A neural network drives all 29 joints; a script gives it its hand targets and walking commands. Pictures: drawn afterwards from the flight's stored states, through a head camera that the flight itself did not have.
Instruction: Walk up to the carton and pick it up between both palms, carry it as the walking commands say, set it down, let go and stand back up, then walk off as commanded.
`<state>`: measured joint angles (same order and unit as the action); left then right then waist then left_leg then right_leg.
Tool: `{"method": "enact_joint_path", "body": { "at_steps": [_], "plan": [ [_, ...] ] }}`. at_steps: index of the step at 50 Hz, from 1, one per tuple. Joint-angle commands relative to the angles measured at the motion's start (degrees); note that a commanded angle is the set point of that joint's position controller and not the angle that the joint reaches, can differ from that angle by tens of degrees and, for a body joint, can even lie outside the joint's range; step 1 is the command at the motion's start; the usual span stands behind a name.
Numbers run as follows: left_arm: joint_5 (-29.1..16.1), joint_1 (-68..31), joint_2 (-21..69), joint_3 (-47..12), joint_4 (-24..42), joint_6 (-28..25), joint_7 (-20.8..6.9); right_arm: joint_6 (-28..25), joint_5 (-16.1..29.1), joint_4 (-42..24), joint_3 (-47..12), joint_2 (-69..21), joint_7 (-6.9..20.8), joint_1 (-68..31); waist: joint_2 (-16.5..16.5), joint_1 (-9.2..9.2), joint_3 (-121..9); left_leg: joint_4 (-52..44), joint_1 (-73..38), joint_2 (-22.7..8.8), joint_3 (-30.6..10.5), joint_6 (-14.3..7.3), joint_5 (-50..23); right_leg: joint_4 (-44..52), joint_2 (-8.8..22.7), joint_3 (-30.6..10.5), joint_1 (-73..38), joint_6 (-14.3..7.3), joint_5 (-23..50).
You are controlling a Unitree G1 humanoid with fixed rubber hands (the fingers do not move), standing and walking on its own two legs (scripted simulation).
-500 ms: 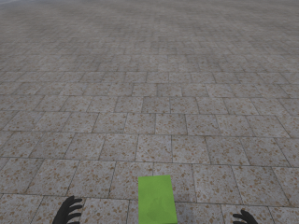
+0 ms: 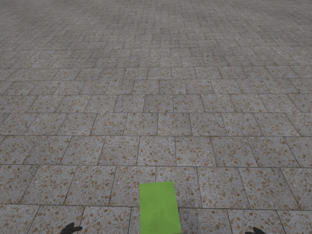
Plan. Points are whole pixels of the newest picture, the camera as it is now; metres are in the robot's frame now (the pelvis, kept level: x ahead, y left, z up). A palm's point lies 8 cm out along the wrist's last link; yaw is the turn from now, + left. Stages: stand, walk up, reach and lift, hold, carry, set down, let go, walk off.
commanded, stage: walk off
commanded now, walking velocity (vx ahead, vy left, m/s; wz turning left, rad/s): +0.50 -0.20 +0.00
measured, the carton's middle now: (159, 215) +0.41 +0.00 -0.64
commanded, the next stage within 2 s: none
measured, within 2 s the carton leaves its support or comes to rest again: rests again in 1.06 s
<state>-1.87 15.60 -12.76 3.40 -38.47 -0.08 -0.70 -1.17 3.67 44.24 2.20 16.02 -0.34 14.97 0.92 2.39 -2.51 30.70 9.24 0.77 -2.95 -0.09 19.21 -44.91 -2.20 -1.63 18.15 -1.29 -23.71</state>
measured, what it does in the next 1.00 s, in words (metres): walks ahead: right foot, then left foot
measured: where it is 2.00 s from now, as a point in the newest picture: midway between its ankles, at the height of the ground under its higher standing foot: outside the picture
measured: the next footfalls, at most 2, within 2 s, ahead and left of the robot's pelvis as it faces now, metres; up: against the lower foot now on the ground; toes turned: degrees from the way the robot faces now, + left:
right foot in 0.12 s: +0.08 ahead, -0.13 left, +0.00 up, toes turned -1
left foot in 0.70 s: +0.12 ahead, +0.08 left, +0.00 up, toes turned +9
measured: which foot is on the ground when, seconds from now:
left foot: down 0.00-0.14, up 0.16-0.68, down 0.70-0.84, up 0.86-1.00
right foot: up 0.00-0.10, down 0.12-0.62, up 0.64-0.82, down 0.84-1.00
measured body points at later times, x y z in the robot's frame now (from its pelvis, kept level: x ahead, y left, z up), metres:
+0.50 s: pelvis +0.19 -0.14 +0.01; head +0.21 -0.16 +0.46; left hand +0.15 +0.11 -0.11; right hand +0.32 -0.41 -0.12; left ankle +0.16 +0.04 -0.63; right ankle +0.04 -0.13 -0.73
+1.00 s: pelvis +0.32 -0.29 -0.07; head +0.39 -0.34 +0.38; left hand +0.34 -0.04 -0.17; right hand +0.52 -0.54 -0.21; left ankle -0.04 -0.08 -0.50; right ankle +0.53 -0.44 -0.73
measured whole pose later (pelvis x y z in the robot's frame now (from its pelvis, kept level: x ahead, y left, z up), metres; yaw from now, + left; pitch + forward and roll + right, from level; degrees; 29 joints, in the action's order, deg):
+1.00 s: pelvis +0.32 -0.29 -0.07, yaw +4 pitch +8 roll +11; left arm -1.7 21.1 -10.6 -1.9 -40.5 -3.1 4.3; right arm -2.1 2.3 50.0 5.9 18.4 2.6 5.3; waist -5.1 -7.9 -0.4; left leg 81.1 2.5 -5.4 0.9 6.3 39.6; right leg -53.7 2.3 -23.7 53.9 11.2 -7.8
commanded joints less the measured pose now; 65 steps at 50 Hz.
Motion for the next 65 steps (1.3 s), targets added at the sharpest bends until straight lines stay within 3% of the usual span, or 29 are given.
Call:
{"method": "enact_joint_path", "body": {
  "at_steps": [1,4,5,6,10,24,26,28,29,30,31,32,33,35,37,39,41,43,44,46,48,52,55,56,57,58,60,63,65],
  "plan": [
    [5.0,-3.4,-6.1,0.3,6.1,-1.2,-1.3,-0.2,-7.2,-1.2,3.8,12.0,-1.2,4.0,5.7,0.3,5.5,-15.4,-5.8,-21.9,-19.3,-9.7,15.6,1.9,5.9,0.3,17.6,1.4,-1.5],
    [4.9,13.7,-5.9,1.3,1.0,-2.1,-1.1,-0.2,-6.9,-2.9,3.3,10.9,-1.2,-4.3,3.3,-10.18,-2.6,1.6,5.5,-13.0,-4.3,-4.5,-3.5,18.4,1.4,3.4,-11.5,-0.7,8.3],
    [6.0,21.3,-10.3,2.7,-1.5,-2.9,-0.5,-0.9,-6.6,-3.1,2.1,6.9,-1.0,-1.8,-14.0,-12.34,-5.5,22.7,15.4,-5.4,3.4,-1.0,-4.9,27.5,10.4,-13.6,-22.0,-3.0,2.7],
    [4.6,22.4,-16.7,3.7,-2.2,-2.6,0.0,-1.5,-7.2,-4.0,0.7,1.7,-0.5,2.6,-30.4,-9.09,-3.8,34.8,32.6,1.9,6.6,3.5,17.0,31.5,17.7,-34.5,-31.3,-4.3,16.1],
    [3.6,18.8,-6.4,-0.4,-2.4,-2.0,0.9,-0.1,-7.6,-2.8,1.3,4.4,0.2,-4.4,-8.0,-7.69,4.9,41.9,36.1,-5.6,3.2,2.0,7.2,29.5,13.6,-23.5,-21.0,1.8,35.6],
    [4.5,38.6,-2.9,-3.3,-10.6,-0.3,2.6,2.6,-6.8,-6.8,0.5,2.0,1.3,-18.2,-9.9,-13.84,6.1,40.6,45.9,-2.3,12.1,1.3,7.2,27.2,8.1,-10.0,-35.3,6.3,75.6],
    [4.5,38.0,-3.1,-3.9,-11.6,-0.1,3.3,2.4,-6.2,-6.6,0.5,1.1,1.3,-16.0,-11.1,-10.72,4.8,32.9,38.5,1.1,15.6,0.6,10.6,25.8,6.1,-6.5,-35.6,12.4,99.6],
    [4.1,27.7,-10.1,-1.4,-7.9,0.1,4.5,1.6,-4.7,-5.2,1.2,3.8,0.2,-6.7,-12.1,-2.69,-1.4,11.1,11.2,6.3,20.8,0.9,8.6,17.0,0.9,2.3,-25.5,20.3,131.8],
    [3.2,18.7,-14.1,0.4,-5.0,-0.2,5.2,1.0,-3.7,-1.5,3.3,8.0,-1.3,6.8,-10.1,5.86,-4.2,-0.4,-11.5,6.5,21.6,0.1,3.2,1.3,-2.2,3.6,-9.1,26.8,136.0],
    [1.7,8.2,-15.8,1.2,-0.8,-1.3,6.1,0.3,-3.3,3.7,5.7,11.5,-2.5,23.7,4.4,17.92,-7.9,-18.6,-38.3,-2.2,14.8,-6.0,-21.3,-35.5,-7.9,4.8,13.9,31.8,106.8],
    [1.0,7.0,-14.2,0.9,2.1,-2.8,6.7,0.0,-5.2,6.2,7.1,12.6,-3.8,17.8,36.6,14.94,-13.8,-1.6,-56.0,-24.2,-7.8,-10.2,-48.1,-71.4,-4.9,-15.1,45.3,19.9,-22.0],
    [0.4,-3.4,-14.3,-0.2,6.5,-3.0,6.2,-1.1,-8.2,4.3,5.1,6.1,-4.2,10.3,27.4,11.03,-9.3,3.4,-48.3,-33.6,-17.7,-15.3,-45.0,-79.4,4.1,-28.5,63.4,11.8,-41.0],
    [1.2,-11.3,-11.3,-1.8,9.6,-3.8,5.5,-3.3,-8.9,2.1,3.9,2.9,-4.0,6.7,15.4,8.95,-4.3,1.5,-39.8,-32.9,-15.0,-10.8,-40.3,-73.4,7.7,-35.7,65.9,5.7,-49.0],
    [4.5,-9.0,-7.0,-4.0,13.1,-6.3,5.5,-6.0,-7.5,-1.0,5.3,10.8,-2.7,8.1,-1.1,5.43,-0.3,-2.3,-30.5,-27.5,-11.2,-2.1,-36.2,-46.4,9.3,-23.5,62.9,1.5,-41.7],
    [2.4,4.6,0.1,-6.5,10.8,-4.4,2.5,-4.5,-9.9,1.0,5.5,14.3,-1.7,-5.2,-11.1,-10.04,7.2,-11.5,-2.2,-25.8,3.2,3.0,-13.8,-10.8,13.1,-9.4,36.3,1.2,-14.7],
    [4.2,39.1,-3.1,-4.3,-4.1,-1.9,-0.3,-3.8,-8.6,-1.6,6.9,17.6,0.4,-22.4,-20.5,-25.64,-7.7,8.0,13.5,-7.2,14.6,2.3,2.7,-1.7,-3.3,11.9,-9.3,5.4,29.1],
    [4.4,54.8,-11.8,-1.5,-11.3,0.8,1.0,-2.8,-7.0,-2.9,6.1,12.9,3.3,-18.6,-38.2,-31.04,-17.8,40.4,21.7,1.4,15.2,6.2,15.2,1.2,-5.9,3.4,-25.1,2.9,15.1],
    [2.9,35.1,-18.4,-1.6,-6.6,-0.2,2.1,-0.6,-7.3,3.0,3.5,1.1,4.2,1.4,-46.0,-13.61,-8.0,66.9,13.7,7.2,7.1,6.1,27.5,33.4,6.0,-39.7,2.2,0.9,-22.4],
    [1.9,28.9,-19.8,-1.7,-8.2,-0.6,3.2,0.1,-7.3,2.9,3.7,1.5,5.0,1.4,-41.6,-9.64,-1.7,65.7,10.1,6.3,6.2,3.8,20.3,40.2,4.4,-42.4,7.6,7.6,-1.2],
    [1.6,23.8,-20.0,0.0,-8.5,-2.2,5.1,-1.6,-8.0,1.4,4.1,1.7,3.5,1.8,-23.0,-6.76,-11.1,55.0,12.1,0.3,2.7,5.9,21.4,15.7,0.4,-22.2,-14.2,13.7,45.2],
    [2.5,21.1,-19.6,1.0,-11.4,-3.0,5.2,-2.1,-6.0,4.2,4.9,3.7,2.0,3.3,-15.8,-4.42,-18.7,47.6,14.9,2.7,3.0,6.5,22.2,1.2,-0.5,-13.0,-29.9,13.1,57.4],
    [5.4,25.6,-6.0,-0.4,-12.0,1.4,4.4,1.3,-4.2,0.6,5.2,6.4,0.4,-11.9,-21.1,-10.59,-11.7,7.5,9.0,3.8,8.6,4.2,20.4,11.0,-1.1,-15.2,-22.1,2.6,32.5],
    [4.1,16.7,-2.4,-1.2,-8.1,3.1,7.1,3.4,-2.8,5.7,4.5,1.2,2.1,-1.1,-15.5,-2.84,1.1,-41.7,-9.8,-1.0,12.8,5.2,-5.3,5.7,-6.0,-7.1,0.3,6.4,35.3],
    [2.5,17.6,1.5,-0.9,-7.9,2.7,8.1,4.6,-2.3,7.8,4.4,4.3,2.3,2.8,6.0,-0.81,4.2,-26.3,-16.6,-11.2,-1.5,3.2,-23.4,-12.2,-7.4,-5.8,20.6,3.3,2.5],
    [3.4,13.9,-0.2,-0.9,-5.1,1.6,8.4,5.2,-4.8,7.0,4.1,6.4,2.6,0.5,19.2,-0.87,5.8,-8.3,-20.8,-20.1,-0.5,2.9,-43.2,-17.3,-2.6,-6.5,39.2,4.4,-10.3],
    [4.6,4.2,-4.4,0.1,-0.3,-0.3,6.4,4.7,-5.0,5.9,4.0,4.3,2.1,4.5,19.8,2.65,9.6,-9.1,-16.1,-25.9,1.8,-0.5,-46.6,-13.6,2.5,-3.6,41.5,4.3,-6.7],
    [4.4,-4.1,-10.7,2.2,1.8,-0.8,2.3,1.3,-6.6,2.7,3.8,4.9,0.7,-10.2,21.6,-5.26,21.0,-19.5,4.1,-20.4,5.4,-5.0,-32.3,-15.1,5.0,-0.5,28.9,2.9,-0.5],
    [3.2,19.6,-7.4,1.5,-5.4,-0.7,-0.8,-0.3,-6.7,0.5,4.5,9.2,0.7,-13.3,19.2,-15.33,12.8,-2.5,8.4,-13.1,14.9,-3.4,-45.8,-5.2,0.9,8.3,0.9,1.0,10.1],
    [3.3,33.2,-10.8,2.8,-10.7,-0.8,0.2,-0.2,-5.2,2.7,5.8,12.3,0.8,-6.5,4.4,-19.25,-3.7,24.2,5.2,-10.3,11.4,-3.1,-38.8,6.1,-1.0,5.6,-23.8,-1.6,9.1]
  ]
}}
